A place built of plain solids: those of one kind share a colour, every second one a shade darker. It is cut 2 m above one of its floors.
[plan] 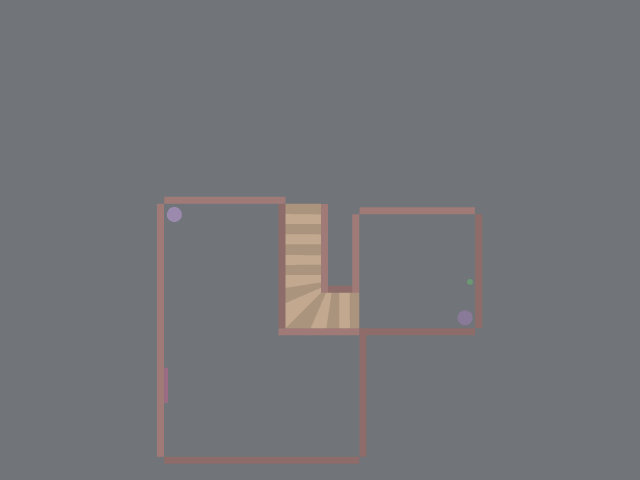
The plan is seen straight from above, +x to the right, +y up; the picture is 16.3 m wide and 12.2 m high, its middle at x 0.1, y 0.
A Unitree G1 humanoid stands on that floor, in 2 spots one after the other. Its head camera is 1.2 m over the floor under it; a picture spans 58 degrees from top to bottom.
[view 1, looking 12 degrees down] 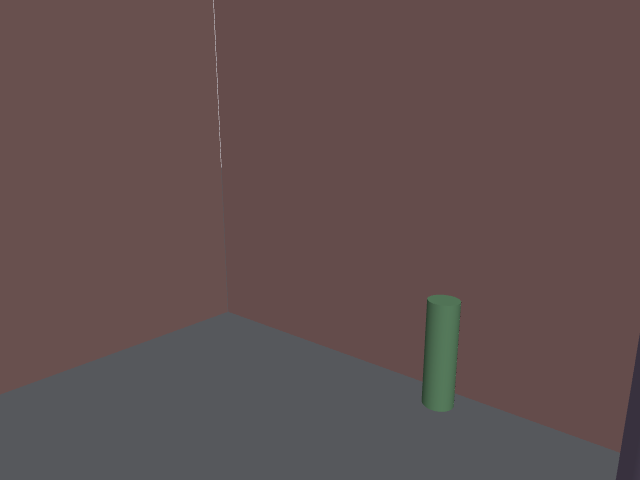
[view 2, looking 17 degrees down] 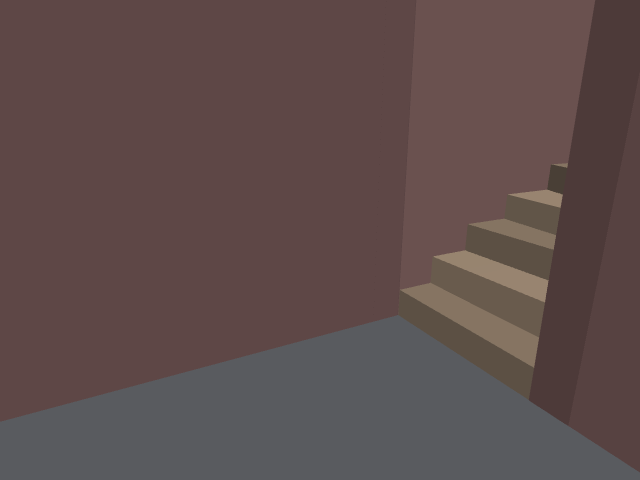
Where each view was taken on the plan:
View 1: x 2.10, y -1.80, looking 39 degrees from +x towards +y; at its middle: wall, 2.56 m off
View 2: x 2.63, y -0.37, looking -118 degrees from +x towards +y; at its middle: wall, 2.22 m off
